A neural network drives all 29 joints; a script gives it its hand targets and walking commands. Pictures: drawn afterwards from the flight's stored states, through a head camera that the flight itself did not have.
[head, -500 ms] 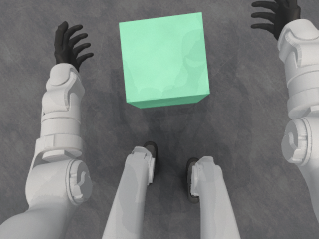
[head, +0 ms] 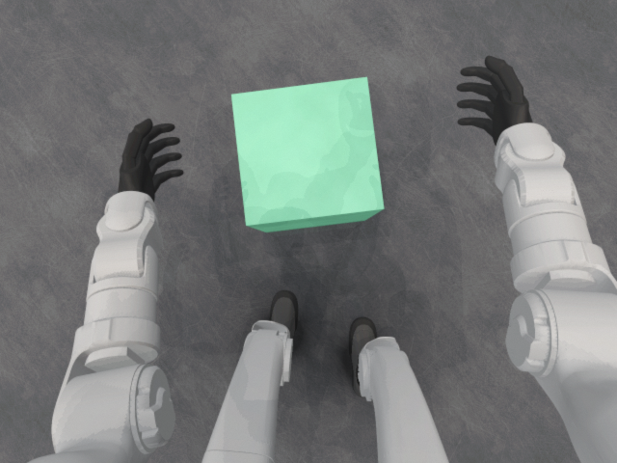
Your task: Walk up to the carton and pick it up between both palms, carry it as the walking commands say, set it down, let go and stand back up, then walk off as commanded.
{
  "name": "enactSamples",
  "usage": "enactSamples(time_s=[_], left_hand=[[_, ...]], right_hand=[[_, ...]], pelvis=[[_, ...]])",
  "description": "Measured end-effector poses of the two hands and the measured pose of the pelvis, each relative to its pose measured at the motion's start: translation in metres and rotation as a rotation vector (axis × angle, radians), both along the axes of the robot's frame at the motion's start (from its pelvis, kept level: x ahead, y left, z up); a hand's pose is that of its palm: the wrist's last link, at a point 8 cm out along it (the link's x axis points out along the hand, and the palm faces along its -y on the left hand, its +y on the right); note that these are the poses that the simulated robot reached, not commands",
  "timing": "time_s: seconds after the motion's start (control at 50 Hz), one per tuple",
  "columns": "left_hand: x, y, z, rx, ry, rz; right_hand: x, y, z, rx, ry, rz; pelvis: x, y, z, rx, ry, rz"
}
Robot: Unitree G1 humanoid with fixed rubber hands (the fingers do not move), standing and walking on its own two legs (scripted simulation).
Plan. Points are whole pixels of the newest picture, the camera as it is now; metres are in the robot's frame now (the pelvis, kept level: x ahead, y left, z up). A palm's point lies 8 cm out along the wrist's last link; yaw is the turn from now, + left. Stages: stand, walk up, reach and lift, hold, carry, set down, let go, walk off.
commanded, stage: let go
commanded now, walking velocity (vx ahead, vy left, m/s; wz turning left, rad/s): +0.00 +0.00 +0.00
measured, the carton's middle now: (308, 167) +0.53 +0.07 -0.54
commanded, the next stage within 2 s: stand in 1.16 s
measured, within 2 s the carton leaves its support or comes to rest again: neither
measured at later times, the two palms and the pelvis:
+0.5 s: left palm (70, 347) +0.24 +0.24 +0.01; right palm (593, 311) +0.30 -0.21 +0.00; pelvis +0.06 +0.01 +0.08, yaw +1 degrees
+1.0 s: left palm (69, 368) +0.23 +0.23 +0.03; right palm out of the picture +0.24 -0.24 +0.03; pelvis +0.07 -0.01 +0.09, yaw +1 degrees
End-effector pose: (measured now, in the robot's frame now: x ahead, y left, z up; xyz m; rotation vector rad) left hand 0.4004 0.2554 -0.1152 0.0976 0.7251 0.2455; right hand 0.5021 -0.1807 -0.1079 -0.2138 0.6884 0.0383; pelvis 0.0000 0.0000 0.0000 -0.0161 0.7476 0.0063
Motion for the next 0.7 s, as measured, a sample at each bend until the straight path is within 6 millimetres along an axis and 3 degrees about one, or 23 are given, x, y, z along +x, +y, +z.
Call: enactSamples(time_s=[0.1, 0.32, 0.54, 0.7], left_hand=[[-0.037, 0.002, 0.023, 0.013, 0.049, -0.09], [-0.106, 0.001, 0.086, -0.006, 0.087, -0.139], [-0.172, -0.014, 0.127, -0.009, 0.092, -0.133], [-0.185, -0.022, 0.137, -0.01, 0.093, -0.147]], right_hand=[[-0.045, -0.004, 0.016, -0.019, 0.008, -0.046], [-0.131, -0.022, 0.076, -0.024, 0.028, -0.08], [-0.213, -0.034, 0.11, -0.015, 0.054, -0.074], [-0.247, -0.052, 0.128, -0.027, 0.074, -0.075]], pelvis=[[0.013, 0.003, 0.019, -0.004, -0.071, 0.005], [0.04, 0.01, 0.056, 0.005, -0.318, 0.009], [0.06, 0.007, 0.081, 0.025, -0.57, 0.005], [0.066, -0.002, 0.09, 0.037, -0.711, 0.017]])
